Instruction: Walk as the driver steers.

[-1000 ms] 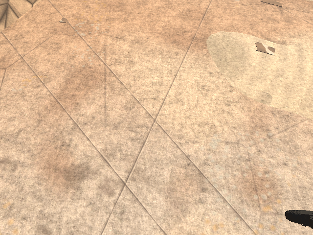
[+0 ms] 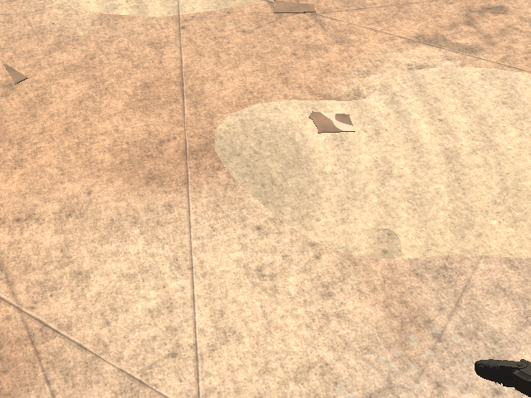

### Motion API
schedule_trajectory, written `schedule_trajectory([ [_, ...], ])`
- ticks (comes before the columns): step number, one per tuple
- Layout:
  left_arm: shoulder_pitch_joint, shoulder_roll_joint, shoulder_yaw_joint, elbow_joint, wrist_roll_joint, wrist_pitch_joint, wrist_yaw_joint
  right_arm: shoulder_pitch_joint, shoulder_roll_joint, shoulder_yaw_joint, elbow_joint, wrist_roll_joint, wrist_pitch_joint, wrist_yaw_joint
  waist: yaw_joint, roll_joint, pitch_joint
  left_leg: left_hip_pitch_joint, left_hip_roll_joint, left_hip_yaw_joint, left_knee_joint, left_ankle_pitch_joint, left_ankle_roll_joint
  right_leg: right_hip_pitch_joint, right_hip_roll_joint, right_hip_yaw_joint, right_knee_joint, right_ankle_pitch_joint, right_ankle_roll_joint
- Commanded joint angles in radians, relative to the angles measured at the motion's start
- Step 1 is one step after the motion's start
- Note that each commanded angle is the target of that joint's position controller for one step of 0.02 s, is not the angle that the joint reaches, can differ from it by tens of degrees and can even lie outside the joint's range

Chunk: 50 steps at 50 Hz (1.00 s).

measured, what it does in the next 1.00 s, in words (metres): walks ahead: left foot, then right foot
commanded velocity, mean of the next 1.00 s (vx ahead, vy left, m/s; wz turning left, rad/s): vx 0.64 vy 0.00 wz -0.18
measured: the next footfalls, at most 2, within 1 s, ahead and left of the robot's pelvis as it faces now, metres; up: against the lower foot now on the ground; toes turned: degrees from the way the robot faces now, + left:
left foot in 0.10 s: +0.16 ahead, +0.15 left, +0.00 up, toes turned -20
right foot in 0.66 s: +0.15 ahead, -0.21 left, +0.00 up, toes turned -23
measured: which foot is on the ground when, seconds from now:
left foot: up 0.00-0.08, down 0.10-0.66, up 0.68-1.00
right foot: down 0.00-0.10, up 0.12-0.64, down 0.66-1.00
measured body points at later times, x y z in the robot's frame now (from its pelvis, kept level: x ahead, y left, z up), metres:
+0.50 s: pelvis +0.10 +0.03 +0.01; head +0.10 +0.04 +0.46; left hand +0.36 +0.20 -0.07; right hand +0.02 -0.25 -0.10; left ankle +0.12 +0.16 -0.74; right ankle +0.08 -0.16 -0.65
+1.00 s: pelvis +0.32 -0.14 -0.02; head +0.34 -0.15 +0.43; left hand +0.31 +0.13 -0.14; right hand +0.50 -0.42 -0.10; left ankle +0.54 -0.05 -0.66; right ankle +0.11 -0.20 -0.74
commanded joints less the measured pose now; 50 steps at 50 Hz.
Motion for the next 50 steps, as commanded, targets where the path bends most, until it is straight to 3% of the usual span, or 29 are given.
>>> schedule_trajectory([
  [1,0.003,0.128,0.041,-0.076,0.003,-0.003,-0.001,-0.031,-0.089,-0.03,-0.067,0.003,-0.034,0.006,0.01,-0.186,-0.174,0.096,-0.033,0.037,-0.123,0.008,0.011,0.155,-0.224,0.276,-0.085,0.015,-0.089],
  [4,-0.04,0.121,0.038,-0.095,-0.007,-0.002,-0.009,0.047,-0.121,-0.052,-0.035,0.008,-0.051,0.018,-0.029,-0.189,-0.177,0.274,0.001,0.052,-0.381,0.133,0.04,0.129,-0.185,0.31,-0.002,-0.026,-0.051],
  [5,0.01,0.078,0.024,-0.087,-0.009,-0.001,-0.014,0.056,-0.144,-0.059,-0.032,0.002,-0.048,0.017,-0.007,-0.082,-0.214,0.412,0.124,-0.014,-0.445,0.209,0.092,0.055,-0.121,0.24,0.122,-0.328,-0.014],
  [6,0.067,0.035,0.01,-0.087,-0.001,-0.002,-0.018,0.03,-0.202,-0.066,-0.061,-0.017,-0.031,0.008,0.032,0.127,-0.23,0.514,0.335,-0.214,-0.433,0.32,0.201,-0.095,-0.011,0.052,0.34,-0.541,0.029],
  [7,0.063,0.125,0.034,-0.114,-0.004,-0.014,-0.029,0.047,-0.196,-0.069,-0.057,-0.051,-0.025,0.01,0.04,0.272,-0.208,0.448,0.445,-0.375,-0.465,0.314,0.318,-0.213,-0.035,-0.033,0.535,-0.546,0.074],
  [8,0.058,0.195,0.049,-0.087,-0.004,-0.016,-0.033,0.042,-0.151,-0.062,-0.073,-0.036,-0.025,0.005,0.016,0.193,-0.186,0.452,0.416,-0.322,-0.5,0.015,0.309,-0.274,-0.118,-0.076,0.613,-0.417,0.097],
  [9,0.048,0.193,0.049,-0.076,-0.005,-0.012,-0.032,0.025,-0.133,-0.057,-0.079,-0.015,-0.019,-0.006,0.006,0.176,-0.152,0.446,0.345,-0.236,-0.513,-0.193,0.253,-0.325,-0.144,-0.114,0.636,-0.32,0.1],
  [10,0.07,0.169,0.042,-0.059,0.005,-0.006,-0.029,0.039,-0.144,-0.056,-0.085,0.005,-0.015,-0.018,-0.001,0.166,-0.153,0.469,0.312,-0.191,-0.52,-0.278,0.212,-0.368,-0.16,-0.154,0.713,-0.26,0.106],
  [11,0.078,0.155,0.033,-0.058,0.01,-0.009,-0.034,0.073,-0.154,-0.054,-0.079,0.012,-0.015,-0.028,-0.022,0.153,-0.136,0.477,0.314,-0.158,-0.54,-0.311,0.205,-0.417,-0.186,-0.199,0.791,-0.224,0.111],
  [13,0.047,0.125,0.018,-0.073,0.005,-0.027,-0.041,0.158,-0.162,-0.052,-0.063,0.0,-0.028,-0.03,-0.061,0.126,-0.112,0.492,0.299,-0.083,-0.564,-0.361,0.194,-0.481,-0.234,-0.274,0.861,-0.194,0.114],
  [15,0.019,0.088,0.001,-0.084,0.005,-0.044,-0.04,0.237,-0.161,-0.049,-0.041,-0.01,-0.045,-0.016,-0.09,0.108,-0.094,0.492,0.294,-0.07,-0.568,-0.428,0.204,-0.516,-0.27,-0.285,0.872,-0.181,0.118],
  [18,0.014,0.059,-0.012,-0.079,-0.007,-0.067,-0.034,0.277,-0.153,-0.043,-0.025,-0.02,-0.067,0.004,-0.093,0.104,-0.055,0.441,0.311,-0.073,-0.609,-0.434,0.241,-0.51,-0.289,-0.248,0.808,-0.13,0.122],
  [22,-0.003,0.041,-0.022,-0.071,-0.016,-0.088,-0.035,0.29,-0.161,-0.044,-0.006,-0.012,-0.079,0.012,-0.076,0.119,-0.024,0.433,0.353,-0.043,-0.646,-0.343,0.28,-0.503,-0.301,-0.214,0.637,-0.059,0.122],
  [26,-0.055,0.009,-0.046,-0.072,-0.009,-0.113,-0.055,0.308,-0.184,-0.044,0.019,0.014,-0.076,0.012,-0.083,0.129,-0.016,0.36,0.351,0.053,-0.661,-0.226,0.272,-0.329,-0.325,-0.29,0.385,-0.053,0.102],
  [29,-0.06,0.015,-0.049,-0.07,-0.017,-0.136,-0.07,0.317,-0.202,-0.041,0.03,0.039,-0.066,0.026,-0.069,0.136,0.011,0.267,0.339,0.062,-0.64,-0.213,0.272,-0.12,-0.29,-0.329,0.198,-0.151,0.079],
  [30,-0.047,0.023,-0.047,-0.068,-0.021,-0.143,-0.074,0.32,-0.207,-0.041,0.036,0.044,-0.06,0.031,-0.052,0.135,0.02,0.256,0.347,0.048,-0.615,-0.226,0.277,-0.065,-0.278,-0.335,0.138,-0.176,0.067],
  [31,0.01,0.033,-0.039,-0.049,-0.026,-0.149,-0.075,0.308,-0.199,-0.036,0.038,0.045,-0.054,0.036,-0.004,0.116,0.017,0.221,0.34,0.05,-0.564,-0.219,0.269,0.041,-0.264,-0.343,0.06,-0.145,0.053],
  [32,0.134,0.066,-0.018,-0.002,-0.027,-0.149,-0.069,0.301,-0.16,-0.021,0.036,0.036,-0.054,0.041,0.064,0.075,-0.036,0.141,0.299,0.079,-0.432,-0.13,0.25,0.242,-0.24,-0.355,0.04,-0.126,0.043],
  [33,0.329,0.122,0.011,0.046,-0.02,-0.15,-0.06,0.268,-0.085,0.004,0.017,0.017,-0.065,0.049,0.171,-0.021,-0.154,-0.02,0.198,0.167,-0.088,-0.046,0.203,0.531,-0.329,-0.244,0.038,-0.161,0.03],
  [34,0.438,0.214,0.015,0.055,0.018,-0.147,-0.055,0.256,0.03,0.033,-0.04,-0.022,-0.089,0.052,0.145,-0.318,-0.239,-0.268,0.113,0.179,0.38,-0.325,0.164,0.689,-0.53,0.016,0.061,-0.179,0.026],
  [35,0.423,0.228,0.022,0.017,0.031,-0.161,-0.061,0.316,0.001,0.022,-0.069,0.049,-0.114,0.047,0.13,-0.382,-0.314,-0.434,0.045,0.065,0.568,-0.234,0.164,0.673,-0.66,0.426,-0.171,-0.547,-0.083],
  [36,0.375,0.155,0.002,0.021,0.021,-0.173,-0.067,0.236,-0.064,0.005,-0.074,0.075,-0.113,0.043,0.126,-0.215,-0.21,-0.526,0.108,0.047,0.665,-0.143,0.165,0.617,-0.656,0.376,-0.217,-0.696,-0.098],
  [37,0.317,0.101,-0.015,0.035,0.013,-0.175,-0.069,0.183,-0.073,0.002,-0.086,0.066,-0.1,0.042,0.105,-0.185,-0.112,-0.576,0.137,0.075,0.668,-0.04,0.16,0.541,-0.628,0.236,-0.22,-0.608,-0.084],
  [39,0.213,0.028,-0.037,0.054,0.03,-0.175,-0.074,0.22,-0.066,-0.003,-0.06,0.043,-0.068,0.05,0.018,-0.156,-0.025,-0.465,0.2,0.084,0.608,0.092,0.129,0.358,-0.536,0.004,-0.251,-0.368,-0.065],
  [40,0.193,0.001,-0.041,0.069,0.031,-0.179,-0.07,0.248,-0.056,-0.007,-0.044,0.05,-0.051,0.06,-0.012,-0.172,-0.014,-0.407,0.212,0.084,0.604,0.117,0.121,0.307,-0.512,-0.086,-0.269,-0.267,-0.04],
  [43,0.18,-0.01,-0.036,0.115,0.038,-0.188,-0.055,0.219,-0.035,-0.008,-0.039,0.054,-0.019,0.068,-0.028,-0.098,0.036,-0.409,0.189,0.089,0.586,0.209,0.11,0.286,-0.475,-0.294,-0.309,-0.012,-0.001],
  [46,0.197,0.001,-0.034,0.157,0.048,-0.186,-0.032,0.115,-0.032,-0.005,-0.077,0.044,-0.017,0.076,-0.019,-0.064,0.089,-0.388,0.147,0.17,0.409,0.309,0.128,0.286,-0.437,-0.446,-0.35,0.137,0.035],
  [49,0.236,0.045,-0.027,0.196,0.042,-0.177,-0.014,0.011,-0.018,0.004,-0.112,0.045,-0.029,0.107,0.004,-0.037,0.116,-0.304,0.122,0.291,0.183,0.351,0.173,0.341,-0.432,-0.544,-0.359,0.311,0.082],
  [50,0.227,0.075,-0.022,0.198,0.041,-0.171,-0.008,-0.007,-0.017,0.005,-0.123,0.047,-0.035,0.117,-0.008,-0.045,0.109,-0.219,0.098,0.341,0.102,0.339,0.196,0.344,-0.427,-0.58,-0.334,0.503,0.101],
])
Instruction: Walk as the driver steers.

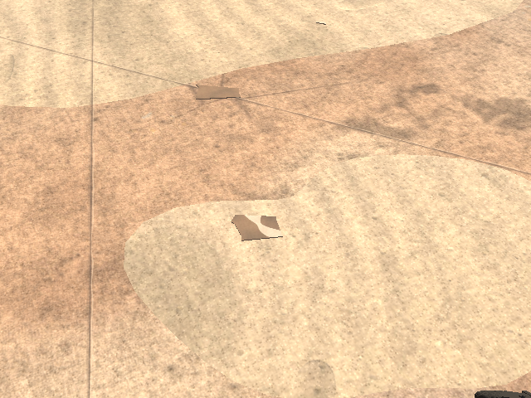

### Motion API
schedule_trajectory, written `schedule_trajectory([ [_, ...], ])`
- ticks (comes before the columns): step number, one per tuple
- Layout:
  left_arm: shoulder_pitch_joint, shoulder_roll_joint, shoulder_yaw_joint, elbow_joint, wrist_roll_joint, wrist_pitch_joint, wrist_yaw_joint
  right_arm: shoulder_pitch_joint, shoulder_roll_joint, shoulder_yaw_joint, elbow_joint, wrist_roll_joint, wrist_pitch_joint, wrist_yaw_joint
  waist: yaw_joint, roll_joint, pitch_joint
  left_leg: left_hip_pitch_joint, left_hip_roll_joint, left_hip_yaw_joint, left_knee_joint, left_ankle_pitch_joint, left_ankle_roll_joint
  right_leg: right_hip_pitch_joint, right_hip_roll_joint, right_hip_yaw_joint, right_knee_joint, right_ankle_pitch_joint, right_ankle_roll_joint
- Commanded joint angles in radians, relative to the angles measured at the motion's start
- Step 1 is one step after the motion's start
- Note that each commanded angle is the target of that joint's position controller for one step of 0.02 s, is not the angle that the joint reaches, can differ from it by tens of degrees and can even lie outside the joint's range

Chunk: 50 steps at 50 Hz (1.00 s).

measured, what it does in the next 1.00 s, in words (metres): walks ahead, turning left: left foot, then right foot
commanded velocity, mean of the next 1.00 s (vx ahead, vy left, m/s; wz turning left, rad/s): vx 0.99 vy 0.00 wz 0.50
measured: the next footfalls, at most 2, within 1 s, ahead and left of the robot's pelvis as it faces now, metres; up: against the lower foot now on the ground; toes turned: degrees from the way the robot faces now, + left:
left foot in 0.12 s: +0.28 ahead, +0.06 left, +0.00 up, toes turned +9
right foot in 0.54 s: +0.72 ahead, +0.00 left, +0.00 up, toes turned +34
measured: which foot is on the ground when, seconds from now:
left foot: up 0.00-0.10, down 0.12-0.56, up 0.58-1.00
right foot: down 0.00-0.12, up 0.14-0.52, down 0.54-1.00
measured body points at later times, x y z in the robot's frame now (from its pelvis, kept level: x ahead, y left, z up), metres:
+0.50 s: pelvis +0.43 +0.03 +0.01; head +0.45 +0.06 +0.46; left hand +0.60 +0.34 -0.02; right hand +0.55 -0.22 -0.10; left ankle +0.25 +0.05 -0.72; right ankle +0.69 -0.04 -0.69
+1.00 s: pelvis +0.82 +0.22 -0.01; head +0.84 +0.24 +0.44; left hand +0.60 +0.38 -0.13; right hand +1.17 +0.23 -0.02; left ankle +0.92 +0.44 -0.71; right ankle +0.69 -0.02 -0.71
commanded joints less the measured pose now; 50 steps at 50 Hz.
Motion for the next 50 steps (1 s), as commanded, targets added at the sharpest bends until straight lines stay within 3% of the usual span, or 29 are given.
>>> schedule_trajectory([
  [1,-0.096,0.199,0.037,-0.069,-0.003,-0.009,0.026,-0.126,-0.014,0.004,-0.104,0.003,-0.023,0.029,-0.065,-0.109,0.148,0.197,-0.065,0.148,-0.189,0.001,0.058,-0.178,-0.22,-0.009,-0.048,1.112,0.015],
  [3,-0.108,0.27,0.055,-0.068,-0.007,0.015,0.046,-0.04,-0.067,-0.02,-0.105,0.019,-0.016,0.027,-0.15,-0.212,0.065,0.353,-0.131,0.202,-0.194,-0.095,0.085,-0.098,-0.254,-0.014,0.129,1.572,0.005],
  [5,-0.232,0.308,0.072,-0.115,-0.015,0.025,0.039,0.355,-0.203,-0.085,-0.01,0.013,0.015,0.008,-0.35,-0.242,-0.11,0.799,-0.145,0.132,-0.213,-0.189,0.153,-0.21,-0.27,0.03,0.559,1.718,-0.038],
  [6,-0.303,0.267,0.064,-0.134,-0.035,0.009,0.021,0.536,-0.235,-0.107,0.054,0.005,0.028,-0.017,-0.422,-0.116,-0.136,1.096,-0.095,0.004,-0.383,-0.102,0.194,-0.437,-0.154,0.041,0.953,1.123,-0.036],
  [7,-0.315,0.042,0.002,-0.179,-0.001,-0.039,-0.002,0.484,-0.257,-0.1,0.07,-0.017,0.033,-0.029,-0.287,0.277,-0.052,1.215,-0.039,-0.198,-0.331,0.009,0.24,-0.828,0.063,0.131,1.435,-0.104,-0.019],
  [8,-0.172,0.014,-0.025,-0.259,-0.043,-0.089,-0.02,0.352,-0.217,-0.066,-0.005,-0.052,-0.001,-0.026,-0.138,0.272,-0.278,1.313,0.151,-0.786,-0.574,-0.556,0.442,-1.07,0.078,0.398,1.536,-0.121,-0.049],
  [9,-0.314,0.122,-0.009,-0.283,-0.062,-0.113,-0.022,0.376,-0.146,-0.062,-0.026,-0.045,-0.019,-0.027,-0.203,0.065,-0.201,1.211,0.171,-0.883,-0.76,-0.734,0.388,-1.082,0.032,0.437,1.437,-0.027,-0.086],
  [10,-0.347,0.133,-0.001,-0.3,-0.076,-0.114,-0.022,0.342,-0.125,-0.054,-0.014,-0.045,-0.04,-0.021,-0.129,-0.093,-0.044,1.024,0.169,-0.854,-0.819,-0.737,0.345,-1.077,-0.001,0.427,1.297,0.047,-0.094],
  [11,-0.325,0.12,-0.001,-0.271,-0.051,-0.097,-0.014,0.262,-0.102,-0.045,-0.025,-0.036,-0.055,-0.016,-0.07,-0.194,0.01,0.858,0.128,-0.771,-0.811,-0.663,0.305,-0.988,-0.053,0.436,1.201,0.098,-0.082],
  [14,-0.286,0.152,0.016,-0.255,-0.021,-0.049,-0.006,0.159,-0.096,-0.039,-0.046,-0.032,-0.06,-0.042,0.004,-0.114,0.094,0.559,0.011,-0.579,-0.835,-0.499,0.288,-0.85,-0.102,0.423,0.997,0.144,-0.001],
  [17,-0.503,0.096,-0.003,-0.332,0.015,-0.045,-0.002,0.195,-0.091,-0.035,-0.023,-0.013,-0.057,-0.077,-0.075,-0.075,0.143,0.378,-0.089,-0.4,-0.83,-0.281,0.244,-0.724,-0.069,0.335,0.671,0.365,0.047],
  [19,-0.597,0.045,-0.013,-0.363,0.001,-0.046,-0.011,0.23,-0.103,-0.041,0.003,-0.006,-0.044,-0.086,-0.132,-0.02,0.112,0.338,-0.13,-0.352,-0.797,-0.277,0.187,-0.583,-0.012,0.298,0.452,0.526,0.056],
  [21,-0.627,0.066,0.001,-0.374,-0.033,-0.049,-0.018,0.286,-0.104,-0.043,0.031,0.001,-0.042,-0.085,-0.175,0.02,0.067,0.431,-0.092,-0.383,-0.774,-0.323,0.167,-0.526,0.008,0.306,0.341,0.612,0.065],
  [24,-0.642,0.116,0.025,-0.371,-0.051,-0.059,-0.028,0.335,-0.07,-0.04,0.074,0.0,-0.034,-0.092,-0.184,0.069,0.056,0.708,-0.019,-0.431,-0.672,-0.205,0.144,-0.593,-0.018,0.34,0.237,0.578,0.035],
  [25,-0.588,0.145,0.042,-0.359,-0.053,-0.063,-0.029,0.331,-0.081,-0.045,0.079,-0.009,-0.027,-0.092,-0.147,0.083,0.023,0.787,0.002,-0.431,-0.601,-0.007,0.132,-0.561,-0.006,0.326,0.235,0.513,0.009],
  [27,-0.234,0.21,0.079,-0.294,-0.06,-0.058,-0.018,0.237,-0.101,-0.04,0.045,-0.058,-0.021,-0.069,0.063,0.105,-0.204,0.728,-0.014,-0.369,-0.214,0.318,0.077,-0.164,-0.045,0.323,0.324,0.371,-0.078],
  [28,-0.027,0.271,0.085,-0.258,-0.043,-0.049,-0.015,0.304,0.003,-0.01,0.03,-0.075,-0.032,-0.062,0.079,-0.12,-0.379,0.468,-0.102,-0.303,0.183,-0.047,0.044,0.203,-0.207,0.581,0.391,0.158,-0.167],
  [29,0.007,0.294,0.09,-0.189,-0.026,-0.052,-0.045,0.457,0.056,0.02,0.031,0.016,-0.048,-0.06,-0.003,-0.598,-0.465,0.159,-0.184,-0.24,0.449,-0.558,0.001,0.356,-0.413,1.209,0.076,-0.326,-0.313],
  [30,-0.05,0.177,0.069,-0.216,-0.031,-0.044,-0.042,0.351,-0.036,0.011,0.037,0.036,-0.046,-0.069,0.039,-0.388,-0.277,0.04,-0.094,-0.218,0.484,-0.486,0.018,0.253,-0.384,1.223,0.004,-0.474,-0.276],
  [31,-0.097,0.133,0.057,-0.206,-0.022,-0.031,-0.034,0.184,-0.076,0.007,0.004,0.015,-0.051,-0.065,0.058,-0.196,-0.129,0.027,-0.068,-0.179,0.46,-0.435,0.024,0.105,-0.337,1.031,0.013,-0.298,-0.244],
  [32,-0.108,0.141,0.054,-0.188,-0.01,-0.028,-0.039,0.076,-0.057,0.012,-0.025,-0.011,-0.058,-0.063,0.045,-0.028,-0.03,0.053,-0.045,-0.164,0.411,-0.418,0.026,-0.043,-0.287,0.898,0.011,-0.111,-0.234],
  [33,-0.14,0.129,0.049,-0.173,-0.005,-0.033,-0.044,0.044,-0.037,0.012,-0.042,-0.027,-0.064,-0.06,0.005,-0.029,0.006,0.085,-0.013,-0.173,0.329,-0.389,0.029,-0.134,-0.252,0.81,0.008,-0.006,-0.235],
  [34,-0.166,0.091,0.033,-0.16,-0.002,-0.035,-0.049,0.058,-0.021,0.012,-0.041,-0.02,-0.061,-0.053,-0.04,-0.07,0.024,0.133,0.015,-0.173,0.275,-0.378,0.031,-0.202,-0.217,0.734,-0.014,0.046,-0.223],
  [37,-0.168,0.069,0.019,-0.124,-0.037,-0.037,-0.058,0.063,0.008,0.024,-0.04,-0.018,-0.049,-0.046,-0.084,-0.101,0.078,0.113,0.055,-0.137,0.156,-0.352,0.012,-0.293,-0.203,0.642,-0.07,0.145,-0.241],
  [39,-0.153,0.123,0.03,-0.109,-0.035,-0.041,-0.048,-0.007,0.007,0.034,-0.067,-0.034,-0.056,-0.043,-0.081,-0.076,0.122,0.048,0.073,-0.12,0.047,-0.228,-0.011,-0.312,-0.213,0.597,-0.115,0.223,-0.257],
  [42,-0.086,0.134,0.029,-0.077,-0.047,-0.045,-0.035,-0.169,0.008,0.045,-0.116,-0.046,-0.073,-0.028,-0.026,-0.065,0.155,0.183,0.052,-0.057,-0.206,0.004,-0.031,-0.393,-0.169,0.461,-0.189,0.361,-0.226],
  [45,-0.01,0.15,0.024,-0.039,-0.061,-0.031,-0.022,-0.27,-0.004,0.038,-0.15,-0.033,-0.093,-0.009,-0.003,-0.074,0.172,0.346,-0.011,-0.04,-0.4,0.11,-0.046,-0.373,-0.18,0.43,-0.222,0.414,-0.219],
  [48,0.02,0.184,0.026,-0.011,-0.053,-0.004,-0.014,-0.234,-0.071,0.004,-0.153,-0.024,-0.105,-0.011,-0.054,-0.142,0.093,0.468,-0.07,-0.031,-0.48,0.0,-0.033,-0.204,-0.215,0.433,-0.063,0.796,-0.183],
  [50,-0.015,0.238,0.034,-0.003,-0.025,0.021,-0.012,0.034,-0.146,-0.036,-0.104,-0.018,-0.093,-0.035,-0.226,-0.222,-0.083,0.782,-0.1,0.009,-0.461,-0.111,0.004,-0.229,-0.176,0.385,0.31,1.126,-0.127],
])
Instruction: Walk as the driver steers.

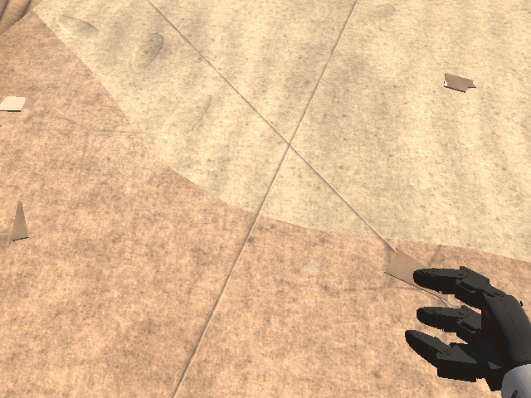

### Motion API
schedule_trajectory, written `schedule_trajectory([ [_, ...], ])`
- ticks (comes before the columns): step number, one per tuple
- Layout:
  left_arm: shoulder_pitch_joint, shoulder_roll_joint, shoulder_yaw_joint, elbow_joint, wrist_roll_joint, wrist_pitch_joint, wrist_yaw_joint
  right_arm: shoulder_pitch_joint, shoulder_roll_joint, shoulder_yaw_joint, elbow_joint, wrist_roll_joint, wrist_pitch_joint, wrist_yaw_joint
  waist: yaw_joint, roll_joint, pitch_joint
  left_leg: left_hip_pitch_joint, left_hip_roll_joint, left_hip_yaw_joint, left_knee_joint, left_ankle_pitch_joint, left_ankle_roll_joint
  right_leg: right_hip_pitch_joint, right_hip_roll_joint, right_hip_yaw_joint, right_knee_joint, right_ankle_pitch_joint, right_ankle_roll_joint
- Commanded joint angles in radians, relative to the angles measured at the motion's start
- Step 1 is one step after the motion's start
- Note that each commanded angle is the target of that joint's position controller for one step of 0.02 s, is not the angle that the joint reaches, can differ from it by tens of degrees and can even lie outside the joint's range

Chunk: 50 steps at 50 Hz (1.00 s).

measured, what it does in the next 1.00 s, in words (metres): walks ahead: left foot, then right foot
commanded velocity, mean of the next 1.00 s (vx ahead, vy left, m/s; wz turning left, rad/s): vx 0.22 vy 0.00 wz -0.08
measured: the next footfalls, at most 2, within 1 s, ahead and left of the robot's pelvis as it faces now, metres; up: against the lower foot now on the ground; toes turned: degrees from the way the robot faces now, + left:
left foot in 0.02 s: +0.23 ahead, +0.14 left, +0.00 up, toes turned -2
right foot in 0.38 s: +0.43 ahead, -0.13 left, +0.00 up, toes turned -4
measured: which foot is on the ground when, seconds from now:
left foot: up 0.00-0.00, down 0.02-0.40, up 0.42-0.64, down 0.66-1.00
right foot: down 0.00-0.02, up 0.04-0.36, down 0.38-1.00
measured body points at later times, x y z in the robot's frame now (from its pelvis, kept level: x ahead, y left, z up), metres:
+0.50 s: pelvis +0.29 -0.02 +0.01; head +0.31 -0.04 +0.46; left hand +0.50 +0.20 -0.07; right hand +0.33 -0.30 -0.13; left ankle +0.21 +0.14 -0.66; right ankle +0.39 -0.12 -0.71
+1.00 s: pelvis +0.36 +0.01 +0.02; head +0.36 +0.01 +0.47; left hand +0.49 +0.26 -0.11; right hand +0.40 -0.25 -0.11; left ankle +0.33 +0.13 -0.71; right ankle +0.39 -0.12 -0.71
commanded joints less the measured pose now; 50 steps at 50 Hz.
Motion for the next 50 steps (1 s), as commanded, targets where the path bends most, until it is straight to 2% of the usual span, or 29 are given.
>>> schedule_trajectory([
  [1,-0.112,0.215,0.043,-0.088,0.039,0.013,0.017,0.481,-0.26,-0.114,0.042,-0.015,0.006,-0.039,-0.377,-0.148,-0.267,0.86,0.089,-0.051,0.12,-0.012,0.064,-0.519,-0.103,0.035,0.659,0.947,-0.055],
  [2,0.082,-0.003,-0.012,-0.11,0.023,-0.01,0.013,0.546,-0.366,-0.13,0.08,-0.058,0.001,-0.028,-0.236,0.283,-0.529,1.233,0.411,-0.594,0.049,-0.003,0.252,-0.863,0.071,0.035,1.082,0.042,0.007],
  [3,0.07,0.071,-0.002,-0.075,-0.011,-0.021,0.009,0.604,-0.266,-0.111,0.101,-0.047,0.007,-0.018,-0.281,0.319,-0.631,1.209,0.403,-0.767,-0.1,0.043,0.279,-0.909,0.072,0.119,1.215,-0.081,0.016],
  [4,-0.083,0.139,0.024,-0.112,-0.038,-0.019,0.015,0.525,-0.2,-0.094,0.11,-0.038,0.014,-0.022,-0.276,0.261,-0.408,1.061,0.357,-0.55,-0.089,0.2,0.241,-0.993,0.024,0.074,1.245,-0.07,0.021],
  [5,-0.187,0.155,0.024,-0.141,-0.023,-0.019,0.021,0.444,-0.158,-0.082,0.115,-0.028,0.017,-0.026,-0.251,0.138,-0.259,0.869,0.315,-0.381,-0.084,0.392,0.219,-0.995,-0.019,0.03,1.189,-0.025,0.024],
  [6,-0.249,0.149,0.028,-0.152,-0.001,-0.015,0.023,0.381,-0.125,-0.073,0.124,-0.028,0.015,-0.029,-0.217,0.068,-0.169,0.704,0.273,-0.28,-0.107,0.464,0.2,-0.964,-0.04,0.009,1.116,-0.005,0.026],
  [7,-0.258,0.128,0.03,-0.161,0.005,-0.004,0.018,0.353,-0.108,-0.066,0.136,-0.042,0.008,-0.031,-0.175,0.082,-0.133,0.574,0.254,-0.223,-0.155,0.507,0.191,-0.889,-0.063,0.012,1.062,0.003,0.022],
  [8,-0.227,0.09,0.024,-0.162,-0.001,0.009,0.013,0.322,-0.105,-0.065,0.148,-0.046,0.004,-0.033,-0.129,0.098,-0.126,0.503,0.264,-0.203,-0.195,0.488,0.201,-0.833,-0.075,0.019,1.001,0.005,0.023],
  [9,-0.22,0.062,0.016,-0.161,-0.002,0.022,0.011,0.286,-0.106,-0.066,0.158,-0.036,0.0,-0.034,-0.102,0.088,-0.102,0.424,0.271,-0.173,-0.233,0.48,0.204,-0.788,-0.087,0.017,0.901,-0.002,0.025],
  [11,-0.264,0.041,0.003,-0.176,0.017,0.027,0.002,0.222,-0.162,-0.08,0.169,-0.023,-0.004,-0.041,-0.079,0.068,-0.074,0.297,0.237,-0.063,-0.276,0.509,0.187,-0.676,-0.077,-0.018,0.667,0.151,0.02],
  [13,-0.284,0.068,0.007,-0.165,0.024,0.021,-0.02,0.222,-0.193,-0.09,0.182,-0.014,0.002,-0.049,-0.089,0.094,-0.112,0.28,0.177,0.012,-0.282,0.407,0.155,-0.55,-0.031,-0.042,0.502,0.431,0.01],
  [15,-0.34,0.108,0.016,-0.175,0.026,0.023,-0.034,0.244,-0.205,-0.09,0.205,-0.002,0.007,-0.054,-0.095,0.078,-0.104,0.305,0.182,0.014,-0.269,0.281,0.124,-0.515,-0.022,-0.02,0.416,0.552,-0.002],
  [17,-0.366,0.142,0.028,-0.181,0.039,0.025,-0.034,0.262,-0.216,-0.09,0.23,0.004,0.016,-0.057,-0.082,0.039,-0.088,0.322,0.178,0.016,-0.198,0.197,0.085,-0.469,-0.007,-0.028,0.341,0.597,-0.024],
  [19,-0.334,0.183,0.048,-0.164,0.052,0.029,-0.023,0.309,-0.199,-0.081,0.259,-0.004,0.028,-0.056,-0.067,0.012,-0.081,0.321,0.126,0.031,-0.053,0.118,0.038,-0.386,0.009,-0.043,0.309,0.612,-0.049],
  [20,-0.333,0.255,0.063,-0.176,0.054,0.028,-0.012,0.371,-0.177,-0.072,0.264,-0.025,0.034,-0.056,-0.088,-0.121,-0.104,0.299,0.039,0.094,0.125,-0.068,-0.021,-0.323,-0.09,0.04,0.279,1.048,-0.072],
  [21,-0.36,0.263,0.048,-0.203,0.083,0.033,-0.005,0.541,-0.102,-0.044,0.288,-0.031,0.042,-0.055,-0.157,-0.328,-0.223,0.177,-0.048,0.08,0.426,-0.609,-0.092,-0.169,-0.32,0.3,0.265,1.314,-0.247],
  [22,-0.358,0.179,0.025,-0.2,0.06,0.036,-0.017,0.576,-0.138,-0.046,0.316,-0.016,0.065,-0.055,-0.144,-0.279,-0.306,0.177,-0.021,-0.019,0.512,-0.72,-0.103,-0.187,-0.327,0.367,0.241,1.171,-0.287],
  [23,-0.387,0.163,0.021,-0.197,0.039,0.037,-0.029,0.531,-0.182,-0.056,0.311,-0.003,0.087,-0.058,-0.141,-0.206,-0.265,0.149,-0.002,-0.035,0.556,-0.714,-0.106,-0.238,-0.292,0.347,0.218,0.976,-0.272],
  [24,-0.419,0.164,0.022,-0.193,0.031,0.041,-0.035,0.473,-0.186,-0.062,0.307,-0.002,0.107,-0.067,-0.142,-0.13,-0.226,0.121,0.016,-0.032,0.556,-0.675,-0.106,-0.29,-0.266,0.331,0.191,0.801,-0.248],
  [25,-0.461,0.162,0.02,-0.196,0.033,0.043,-0.034,0.43,-0.183,-0.066,0.3,-0.008,0.125,-0.077,-0.146,-0.101,-0.188,0.121,0.033,-0.037,0.524,-0.63,-0.109,-0.358,-0.257,0.31,0.161,0.681,-0.234],
  [28,-0.535,0.169,0.028,-0.19,0.053,0.057,-0.015,0.405,-0.141,-0.058,0.307,-0.013,0.148,-0.092,-0.174,-0.14,-0.162,0.271,0.031,-0.004,0.309,-0.532,-0.114,-0.513,-0.189,0.21,0.104,0.519,-0.199],
  [32,-0.548,0.142,0.024,-0.159,0.031,0.069,0.006,0.419,-0.1,-0.049,0.351,-0.025,0.146,-0.083,-0.194,-0.114,-0.185,0.47,0.0,0.037,0.007,-0.227,-0.084,-0.568,-0.141,0.135,0.107,0.306,-0.167],
  [33,-0.52,0.125,0.019,-0.142,0.026,0.069,0.006,0.4,-0.109,-0.049,0.347,-0.04,0.147,-0.079,-0.189,-0.089,-0.163,0.507,0.012,0.023,-0.057,-0.17,-0.062,-0.606,-0.113,0.117,0.101,0.175,-0.123],
  [34,-0.497,0.109,0.013,-0.128,0.033,0.067,0.004,0.37,-0.148,-0.052,0.331,-0.052,0.147,-0.08,-0.167,-0.034,-0.12,0.505,0.084,-0.05,-0.112,-0.185,-0.028,-0.646,-0.076,0.087,0.125,0.062,-0.074],
  [35,-0.48,0.1,0.017,-0.132,0.038,0.068,0.002,0.327,-0.203,-0.068,0.339,-0.037,0.147,-0.082,-0.115,0.106,-0.058,0.347,0.093,-0.063,-0.128,-0.39,0.015,-0.591,0.002,0.001,0.144,0.067,-0.03],
  [36,-0.508,0.105,0.016,-0.121,0.05,0.069,0.006,0.294,-0.152,-0.056,0.334,-0.036,0.137,-0.081,-0.131,0.111,-0.032,0.254,0.078,-0.064,-0.172,-0.508,0.015,-0.501,0.018,-0.021,0.187,0.146,-0.005],
  [37,-0.507,0.106,0.02,-0.115,0.046,0.069,0.01,0.281,-0.132,-0.049,0.338,-0.041,0.126,-0.082,-0.125,0.114,-0.025,0.228,0.075,-0.062,-0.189,-0.506,-0.002,-0.461,0.019,-0.026,0.208,0.207,-0.006],
  [41,-0.471,0.106,0.026,-0.066,0.04,0.07,0.019,0.306,-0.134,-0.045,0.37,-0.029,0.092,-0.083,-0.136,0.063,-0.034,0.293,0.057,-0.037,-0.147,-0.298,-0.03,-0.437,0.007,-0.021,0.224,0.363,-0.028],
  [50,-0.464,0.115,0.033,0.017,0.027,0.081,0.027,0.329,-0.127,-0.038,0.424,-0.021,0.098,-0.082,-0.148,0.001,-0.061,0.359,0.034,-0.01,-0.119,-0.119,-0.024,-0.382,-0.001,-0.022,0.24,0.513,-0.022],
])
